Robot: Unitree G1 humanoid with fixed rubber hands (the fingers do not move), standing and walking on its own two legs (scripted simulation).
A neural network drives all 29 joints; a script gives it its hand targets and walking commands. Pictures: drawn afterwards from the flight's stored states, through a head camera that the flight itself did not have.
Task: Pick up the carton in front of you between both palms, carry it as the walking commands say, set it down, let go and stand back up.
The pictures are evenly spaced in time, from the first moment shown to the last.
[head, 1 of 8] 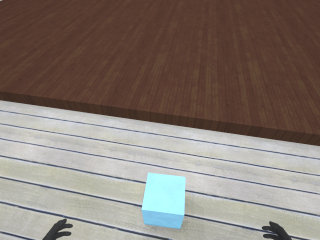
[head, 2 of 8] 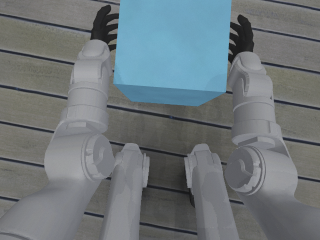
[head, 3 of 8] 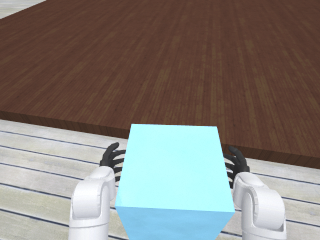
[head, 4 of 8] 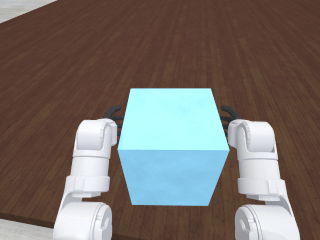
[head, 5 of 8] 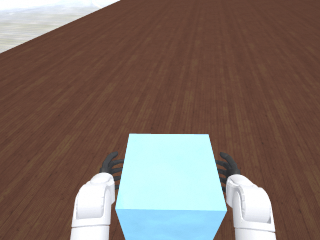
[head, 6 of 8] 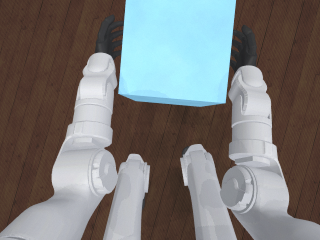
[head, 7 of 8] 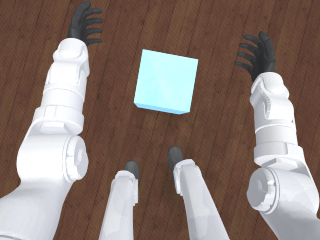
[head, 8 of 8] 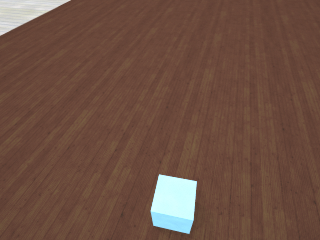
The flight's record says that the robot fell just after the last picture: no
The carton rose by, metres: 0.91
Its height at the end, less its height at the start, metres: +0.12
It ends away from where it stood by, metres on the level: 2.03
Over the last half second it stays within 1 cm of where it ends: yes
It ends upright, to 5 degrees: yes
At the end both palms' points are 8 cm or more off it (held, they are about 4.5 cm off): yes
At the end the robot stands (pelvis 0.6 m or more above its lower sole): yes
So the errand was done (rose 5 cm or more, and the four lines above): yes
